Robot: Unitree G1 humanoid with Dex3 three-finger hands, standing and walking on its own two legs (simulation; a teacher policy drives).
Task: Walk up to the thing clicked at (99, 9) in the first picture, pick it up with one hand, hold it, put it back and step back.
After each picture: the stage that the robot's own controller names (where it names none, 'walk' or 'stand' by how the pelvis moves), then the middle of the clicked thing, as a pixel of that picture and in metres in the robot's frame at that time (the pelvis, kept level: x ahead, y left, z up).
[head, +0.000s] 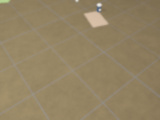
stand; (98, 8) +2.22 -0.34 -0.72
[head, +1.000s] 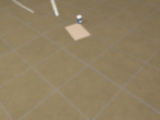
walk; (79, 19) +2.11 +0.10 -0.70
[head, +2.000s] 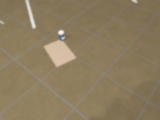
walk; (61, 35) +1.50 +0.29 -0.72
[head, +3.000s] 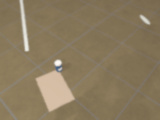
walk; (58, 66) +1.01 +0.26 -0.71
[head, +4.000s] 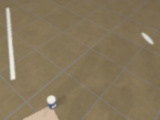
walk; (51, 102) +0.62 +0.21 -0.70
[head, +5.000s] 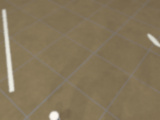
stand; (54, 118) +0.46 +0.19 -0.70
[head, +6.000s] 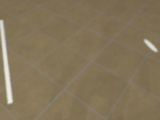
stand; out of the picture +0.43 +0.20 -0.72
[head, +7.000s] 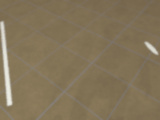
stand; out of the picture +0.41 +0.21 -0.73
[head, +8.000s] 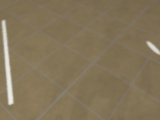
stand; out of the picture +0.41 +0.20 -0.73
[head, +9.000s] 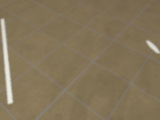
go down; out of the picture +0.41 +0.20 -0.73
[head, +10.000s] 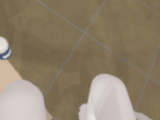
go down; (1, 49) +0.49 +0.26 -0.30
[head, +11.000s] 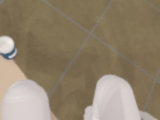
approach; (7, 48) +0.48 +0.26 -0.28
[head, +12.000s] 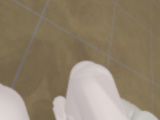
close in; out of the picture +0.45 +0.31 -0.22
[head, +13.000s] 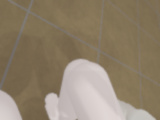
close; out of the picture +0.45 +0.32 -0.22
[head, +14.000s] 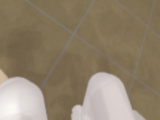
lift; out of the picture +0.39 +0.30 -0.14
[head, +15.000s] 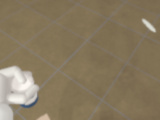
hold; (25, 91) +0.33 +0.18 +0.00
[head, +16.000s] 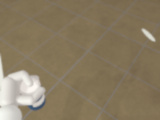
hold; (33, 94) +0.33 +0.17 -0.01
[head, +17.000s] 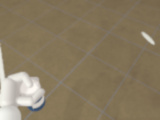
hold; (33, 95) +0.33 +0.17 -0.02
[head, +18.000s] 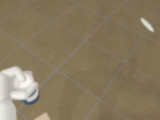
crouch; (27, 89) +0.35 +0.19 -0.05
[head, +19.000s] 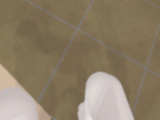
lower; out of the picture +0.50 +0.28 -0.10
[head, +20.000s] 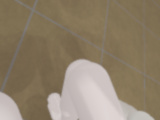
lower; out of the picture +0.43 +0.33 -0.23
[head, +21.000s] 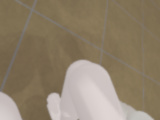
lower; out of the picture +0.44 +0.33 -0.23
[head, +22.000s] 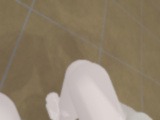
lower; out of the picture +0.44 +0.33 -0.23
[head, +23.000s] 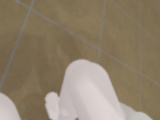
lower; out of the picture +0.44 +0.33 -0.23
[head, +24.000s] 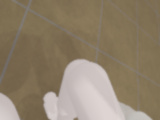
open; out of the picture +0.44 +0.33 -0.23
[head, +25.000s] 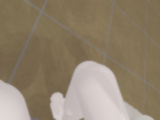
stand; out of the picture +0.44 +0.32 -0.24
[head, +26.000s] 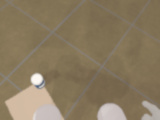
walk; (38, 81) +0.46 +0.23 -0.49
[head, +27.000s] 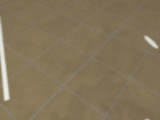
stand; out of the picture +0.42 +0.21 -0.66
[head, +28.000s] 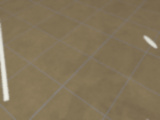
stand; out of the picture +0.42 +0.22 -0.67
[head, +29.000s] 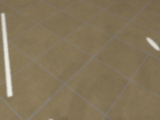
stand; out of the picture +0.42 +0.20 -0.70
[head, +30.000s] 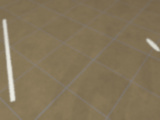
stand; out of the picture +0.42 +0.21 -0.72
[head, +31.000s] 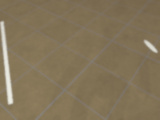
stand; out of the picture +0.41 +0.22 -0.73
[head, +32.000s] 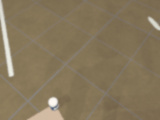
walk; (53, 104) +0.48 +0.18 -0.69
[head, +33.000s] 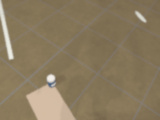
walk; (51, 81) +0.70 +0.20 -0.71
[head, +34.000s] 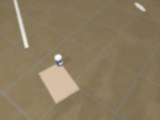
stand; (58, 60) +1.03 +0.29 -0.70
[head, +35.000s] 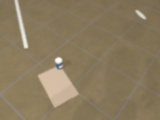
stand; (59, 63) +1.00 +0.21 -0.71
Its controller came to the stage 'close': yes
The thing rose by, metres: 0.69
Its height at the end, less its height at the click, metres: +0.00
